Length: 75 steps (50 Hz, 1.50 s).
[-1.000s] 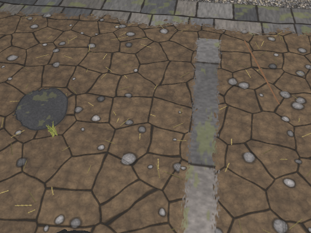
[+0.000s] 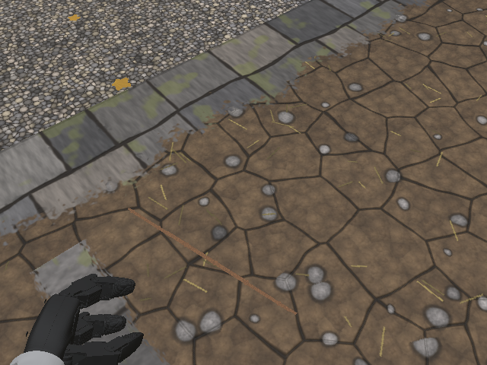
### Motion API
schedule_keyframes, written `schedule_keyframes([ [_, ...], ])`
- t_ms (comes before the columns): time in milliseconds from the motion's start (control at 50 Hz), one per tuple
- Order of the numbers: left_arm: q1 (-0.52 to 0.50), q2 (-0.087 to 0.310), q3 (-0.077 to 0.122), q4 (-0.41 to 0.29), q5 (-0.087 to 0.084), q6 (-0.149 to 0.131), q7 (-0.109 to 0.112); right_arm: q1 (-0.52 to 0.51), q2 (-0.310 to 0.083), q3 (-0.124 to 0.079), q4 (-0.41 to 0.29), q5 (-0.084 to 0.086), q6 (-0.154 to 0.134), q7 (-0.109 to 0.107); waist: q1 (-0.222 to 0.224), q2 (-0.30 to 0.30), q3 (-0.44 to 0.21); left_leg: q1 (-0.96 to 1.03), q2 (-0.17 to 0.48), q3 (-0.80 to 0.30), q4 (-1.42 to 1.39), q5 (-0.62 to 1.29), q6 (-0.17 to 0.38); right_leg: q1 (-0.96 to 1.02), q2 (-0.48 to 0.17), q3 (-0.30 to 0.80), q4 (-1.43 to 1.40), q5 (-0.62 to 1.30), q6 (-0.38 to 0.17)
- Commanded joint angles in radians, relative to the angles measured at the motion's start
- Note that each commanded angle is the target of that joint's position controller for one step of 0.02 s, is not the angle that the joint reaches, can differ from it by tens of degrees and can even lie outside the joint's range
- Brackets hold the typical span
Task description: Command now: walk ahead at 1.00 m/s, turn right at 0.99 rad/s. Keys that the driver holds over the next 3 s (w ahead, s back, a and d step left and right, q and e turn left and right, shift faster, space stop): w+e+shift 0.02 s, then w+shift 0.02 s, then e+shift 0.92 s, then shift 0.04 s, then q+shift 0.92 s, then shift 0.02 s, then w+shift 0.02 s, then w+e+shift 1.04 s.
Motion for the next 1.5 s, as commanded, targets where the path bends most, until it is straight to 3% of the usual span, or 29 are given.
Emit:
schedule_keyframes([
  [20, 0.546, 0.160, 0.076, 0.116, -0.003, -0.008, 0.038, -0.177, -0.270, -0.059, -0.137, -0.007, 0.022, -0.015, 0.350, 0.135, -0.202, -0.370, 0.251, -0.086, 0.645, 1.434, 0.106, 0.733, 0.108, 0.042, -0.068, -0.109, -0.075],
  [40, 0.544, 0.205, 0.115, 0.138, -0.032, 0.005, 0.064, -0.199, -0.227, -0.059, -0.147, -0.005, 0.025, -0.003, 0.326, -0.032, -0.198, -0.635, 0.070, -0.091, 1.038, 0.569, 0.086, 0.935, 0.038, 0.210, -0.159, -0.179, -0.095],
  [60, 0.405, 0.328, 0.122, 0.083, 0.011, 0.016, 0.068, -0.094, -0.102, -0.025, -0.250, -0.006, 0.009, 0.009, 0.114, -0.204, -0.227, -1.008, -0.033, -0.182, 1.375, -0.067, 0.035, 1.092, -0.218, 0.697, -0.200, 0.106, -0.221],
  [80, 0.484, 0.319, 0.133, 0.052, 0.010, 0.022, 0.077, -0.189, -0.158, -0.025, -0.307, 0.011, -0.014, 0.007, 0.206, -0.059, -0.371, -1.119, -0.036, -0.378, 1.420, -0.014, 0.028, 1.160, -0.292, 0.919, -0.371, 0.055, -0.321],
  [120, 0.435, 0.225, 0.112, 0.102, -0.014, 0.000, 0.100, -0.253, -0.149, -0.011, -0.316, 0.006, -0.028, 0.002, 0.098, 0.106, -0.077, -1.082, 0.057, -0.405, 1.177, 0.046, 0.027, 0.808, -0.244, 0.767, -0.439, 0.295, -0.235],
  [160, 0.348, 0.176, 0.092, 0.083, -0.025, -0.019, 0.108, -0.208, -0.147, -0.011, -0.288, -0.028, 0.017, -0.001, 0.016, 0.160, -0.007, -0.916, 0.102, -0.391, 1.041, 0.025, 0.000, 0.548, -0.162, 0.575, -0.436, 0.574, -0.175],
  [180, 0.267, 0.131, 0.087, 0.012, -0.062, -0.056, 0.086, -0.268, -0.184, -0.046, -0.317, 0.028, -0.020, -0.015, 0.012, 0.195, -0.073, -0.883, 0.063, -0.475, 1.020, 0.023, -0.009, 0.511, -0.146, 0.659, -0.464, 0.456, -0.191],
  [280, 0.303, 0.159, 0.109, 0.056, -0.075, -0.012, 0.131, -0.479, -0.044, -0.011, -0.401, 0.004, -0.044, -0.018, 0.065, 0.077, -0.099, -0.656, -0.096, -0.337, 0.374, 0.418, -0.009, 0.279, 0.094, 0.420, -0.340, 0.502, -0.017],
  [360, 0.368, 0.109, 0.101, 0.081, -0.073, 0.025, 0.146, -0.530, -0.097, -0.045, -0.440, 0.050, -0.029, -0.002, 0.084, -0.069, -0.124, -0.479, -0.169, -0.389, 0.148, 0.587, 0.001, 0.303, 0.107, 0.560, -0.211, 0.200, 0.106],
  [400, 0.297, 0.076, 0.091, 0.041, -0.069, 0.018, 0.141, -0.362, -0.139, -0.068, -0.405, 0.026, -0.030, -0.013, -0.022, -0.093, -0.221, -0.278, -0.075, -0.430, 0.027, 0.775, 0.053, 0.349, 0.148, 0.521, 0.066, 0.165, 0.177],
  [420, 0.353, -0.015, 0.062, 0.016, -0.031, 0.022, 0.134, -0.248, -0.164, -0.063, -0.388, 0.007, -0.025, -0.020, -0.018, 0.051, -0.383, -0.004, 0.193, -0.630, 0.187, 1.158, 0.149, 0.226, 0.193, 0.429, 0.375, -0.493, 0.209],
  [440, 0.556, 0.015, 0.058, -0.002, -0.045, 0.016, 0.115, -0.219, -0.167, -0.050, -0.402, -0.036, -0.017, -0.013, 0.070, 0.280, -0.574, 0.175, 0.505, -1.005, 0.238, 1.389, 0.374, 0.089, 0.214, 0.459, 0.675, -0.784, 0.240],
  [460, 0.616, 0.128, 0.074, 0.004, -0.058, 0.026, 0.094, -0.326, -0.203, -0.071, -0.415, -0.012, -0.001, -0.010, 0.107, 0.270, -0.612, 0.124, 0.574, -1.123, 0.189, 1.041, 0.465, 0.024, 0.089, 0.426, 0.855, -0.635, 0.276],
  [500, 0.391, 0.199, 0.101, -0.007, -0.067, 0.063, 0.105, -0.441, -0.072, -0.037, -0.447, 0.001, 0.034, -0.031, 0.062, 0.078, -0.321, -0.191, 0.343, -0.799, 0.084, 0.488, 0.353, -0.042, -0.012, 0.303, 0.803, -0.424, 0.303],
  [560, 0.356, 0.103, 0.084, -0.045, -0.068, 0.091, 0.122, -0.507, -0.113, -0.047, -0.409, 0.003, 0.060, -0.034, 0.109, 0.132, -0.101, -0.561, 0.184, -0.510, -0.023, 0.469, 0.269, 0.102, -0.047, 0.213, 0.548, -0.382, 0.291],
  [660, 0.313, 0.080, 0.074, -0.050, -0.056, 0.078, 0.114, -0.504, -0.165, -0.079, -0.355, 0.009, 0.059, -0.023, 0.093, 0.159, -0.206, -0.496, 0.277, -0.417, -0.043, 0.536, 0.314, 0.223, -0.117, 0.187, 0.266, -0.271, 0.248],
  [780, 0.337, 0.125, 0.114, -0.025, -0.054, 0.101, 0.089, -0.524, -0.177, -0.092, -0.315, 0.041, 0.078, -0.015, 0.126, 0.173, -0.182, -0.558, 0.280, -0.266, 0.038, 0.206, 0.200, 0.465, -0.051, 0.081, -0.081, -0.185, 0.154],
  [800, 0.395, 0.146, 0.132, -0.001, -0.050, 0.101, 0.096, -0.496, -0.141, -0.085, -0.301, 0.044, 0.087, -0.014, 0.139, 0.116, -0.168, -0.635, 0.240, -0.228, 0.147, 0.109, 0.152, 0.553, -0.030, 0.114, -0.149, -0.191, 0.115],
  [820, 0.443, 0.239, 0.158, -0.003, -0.045, 0.095, 0.113, -0.457, -0.096, -0.075, -0.291, 0.038, 0.101, -0.009, 0.140, -0.145, -0.076, -0.843, 0.115, -0.119, 0.459, -0.062, 0.049, 0.613, -0.204, 0.439, -0.379, -0.066, 0.010],
  [840, 0.390, 0.342, 0.164, -0.047, -0.017, 0.069, 0.117, -0.530, -0.093, -0.072, -0.374, 0.014, 0.092, -0.014, 0.103, -0.299, -0.070, -1.085, -0.030, -0.271, 0.697, -0.194, 0.012, 0.588, -0.357, 0.807, -0.454, -0.043, -0.158],
  [860, 0.341, 0.300, 0.159, -0.064, 0.000, 0.043, 0.112, -0.602, -0.136, -0.083, -0.388, 0.017, 0.081, -0.019, 0.131, -0.178, -0.088, -1.102, -0.026, -0.399, 0.795, -0.132, 0.042, 0.551, -0.341, 0.771, -0.497, -0.143, -0.156],
  [900, 0.243, 0.238, 0.139, -0.080, -0.029, 0.024, 0.116, -0.536, -0.168, -0.099, -0.344, 0.022, 0.074, -0.029, 0.060, -0.092, -0.092, -1.061, -0.003, -0.436, 0.790, 0.061, 0.068, 0.524, -0.258, 0.643, -0.468, -0.183, -0.039],
  [1020, 0.232, 0.142, 0.099, -0.091, -0.034, 0.044, 0.142, -0.478, -0.104, -0.076, -0.307, 0.023, 0.078, -0.008, 0.056, -0.088, -0.179, -0.894, -0.048, -0.388, 0.698, 0.205, 0.009, 0.510, -0.158, 0.494, -0.351, 0.086, 0.003],
  [1140, 0.248, 0.051, 0.045, -0.041, 0.002, 0.036, 0.112, -0.457, -0.069, -0.036, -0.298, 0.041, 0.086, 0.031, 0.100, -0.122, -0.176, -0.619, 0.022, -0.348, 0.438, 0.112, 0.029, 0.442, -0.201, 0.477, -0.320, 0.097, -0.018],
  [1200, 0.242, 0.111, 0.062, -0.022, -0.015, 0.029, 0.115, -0.444, -0.119, -0.046, -0.311, 0.042, 0.081, 0.039, 0.076, -0.098, -0.095, -0.550, -0.019, -0.309, 0.196, 0.276, 0.074, 0.419, -0.164, 0.447, -0.280, 0.021, 0.026],
  [1260, 0.271, 0.110, 0.076, -0.042, 0.007, 0.015, 0.136, -0.435, -0.254, -0.081, -0.333, 0.038, 0.074, 0.034, 0.130, 0.231, -0.084, -0.580, 0.167, -0.654, 0.114, 0.624, 0.250, 0.365, 0.050, 0.209, -0.030, -0.188, 0.184],
  [1320, 0.119, 0.078, 0.082, -0.089, -0.016, 0.016, 0.140, -0.305, -0.216, -0.080, -0.320, 0.027, 0.068, 0.015, 0.020, 0.280, -0.100, -0.397, 0.275, -0.906, 0.031, 0.654, 0.377, 0.120, 0.095, 0.247, 0.251, -0.570, 0.221],
  [1380, 0.137, 0.037, 0.076, -0.078, -0.028, 0.017, 0.128, -0.372, -0.220, -0.097, -0.338, 0.057, 0.079, -0.014, 0.063, 0.168, -0.139, -0.342, 0.190, -0.797, 0.078, 0.635, 0.290, 0.083, 0.051, 0.292, 0.213, -0.476, 0.239],
  [1500, 0.273, 0.033, 0.086, -0.004, -0.050, -0.007, 0.092, -0.434, -0.204, -0.107, -0.374, 0.081, 0.146, -0.022, 0.110, 0.225, -0.198, -0.506, 0.071, -0.792, 0.117, 0.418, 0.205, 0.474, 0.097, 0.217, -0.357, -0.157, 0.237],
])
Next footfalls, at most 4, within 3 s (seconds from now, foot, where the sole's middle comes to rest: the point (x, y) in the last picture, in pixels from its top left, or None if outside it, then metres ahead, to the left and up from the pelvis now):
0.04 right None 0.22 -0.02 -0.74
0.42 left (230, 318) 0.58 0.03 -0.74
0.80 right None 0.34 -0.12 -0.74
1.22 left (239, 332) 0.54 0.01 -0.74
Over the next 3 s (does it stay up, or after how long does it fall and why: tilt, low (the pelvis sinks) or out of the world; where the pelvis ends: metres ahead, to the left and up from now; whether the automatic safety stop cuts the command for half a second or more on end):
stays up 1.00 -0.39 0.00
